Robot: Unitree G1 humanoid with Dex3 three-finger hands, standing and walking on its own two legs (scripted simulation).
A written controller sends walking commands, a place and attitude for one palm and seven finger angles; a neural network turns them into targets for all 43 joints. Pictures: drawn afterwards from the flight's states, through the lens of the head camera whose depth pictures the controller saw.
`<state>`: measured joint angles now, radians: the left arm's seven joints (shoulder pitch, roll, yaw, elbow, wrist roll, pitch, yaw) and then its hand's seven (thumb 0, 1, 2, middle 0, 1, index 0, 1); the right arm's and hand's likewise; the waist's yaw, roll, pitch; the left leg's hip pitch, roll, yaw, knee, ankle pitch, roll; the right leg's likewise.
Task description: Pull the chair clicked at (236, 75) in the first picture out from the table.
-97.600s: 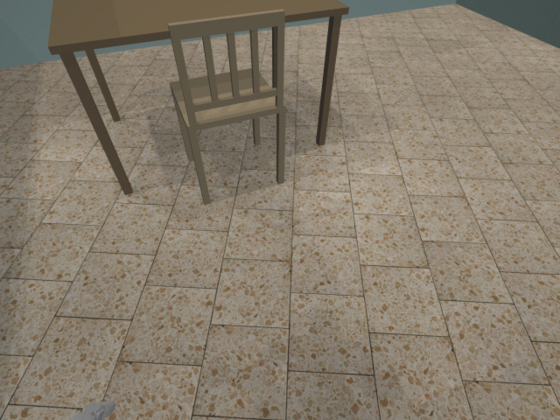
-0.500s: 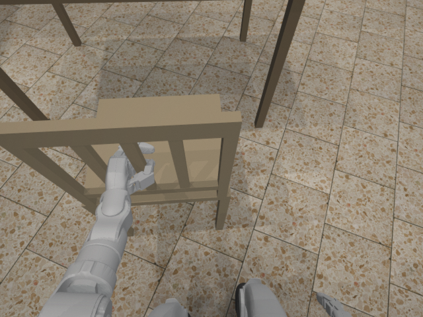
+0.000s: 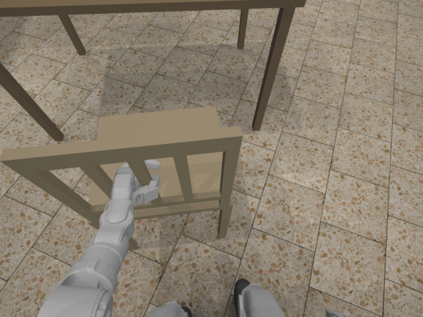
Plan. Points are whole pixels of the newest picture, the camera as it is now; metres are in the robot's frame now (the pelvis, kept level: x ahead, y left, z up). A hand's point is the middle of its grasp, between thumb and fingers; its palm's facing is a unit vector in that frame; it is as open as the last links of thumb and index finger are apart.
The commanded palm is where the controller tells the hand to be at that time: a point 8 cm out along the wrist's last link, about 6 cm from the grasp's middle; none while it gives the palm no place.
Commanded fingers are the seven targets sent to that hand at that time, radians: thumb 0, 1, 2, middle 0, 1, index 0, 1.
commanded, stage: step backward, pulling the chair out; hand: left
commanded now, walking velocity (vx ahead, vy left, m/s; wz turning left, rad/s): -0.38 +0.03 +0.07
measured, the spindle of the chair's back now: (146, 182) +0.40 +0.14 -0.09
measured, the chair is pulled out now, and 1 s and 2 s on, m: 0.38 0.45 0.59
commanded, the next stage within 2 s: none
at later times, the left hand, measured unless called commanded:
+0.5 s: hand (152, 218) +0.30 +0.12 -0.06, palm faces +0.00 -0.99 -0.16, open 5.5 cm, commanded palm +0.31 +0.17 -0.06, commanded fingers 0.00 0.90 0.90 -0.50 -1.45 -0.50 -1.45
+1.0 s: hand (151, 219) +0.30 +0.12 -0.06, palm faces +0.00 -0.98 -0.17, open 5.6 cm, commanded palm +0.30 +0.17 -0.06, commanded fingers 0.00 0.90 0.90 -0.50 -1.45 -0.50 -1.45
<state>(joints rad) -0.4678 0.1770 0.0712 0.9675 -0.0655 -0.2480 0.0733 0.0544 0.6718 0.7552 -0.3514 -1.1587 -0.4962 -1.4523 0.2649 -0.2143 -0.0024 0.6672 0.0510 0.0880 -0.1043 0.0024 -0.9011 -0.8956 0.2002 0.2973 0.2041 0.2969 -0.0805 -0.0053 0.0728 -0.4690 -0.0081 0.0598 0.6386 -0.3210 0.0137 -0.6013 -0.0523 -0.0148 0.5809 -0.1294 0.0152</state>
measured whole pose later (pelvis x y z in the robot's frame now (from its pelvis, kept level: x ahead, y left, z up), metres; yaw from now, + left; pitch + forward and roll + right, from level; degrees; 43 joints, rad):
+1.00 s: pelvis -0.06 -0.01 +0.00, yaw +1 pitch +3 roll +0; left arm -0.53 0.16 0.00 1.06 -0.03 -0.24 0.08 0.05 0.64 0.78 -0.33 -1.20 -0.50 -1.45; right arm 0.21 -0.21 0.01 0.77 0.03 -0.03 -0.11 0.00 -0.90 -0.90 0.20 0.30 0.20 0.30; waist -0.03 0.00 0.14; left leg -0.44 0.01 0.04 0.68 -0.29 0.00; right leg -0.50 -0.04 -0.03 0.64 -0.19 0.01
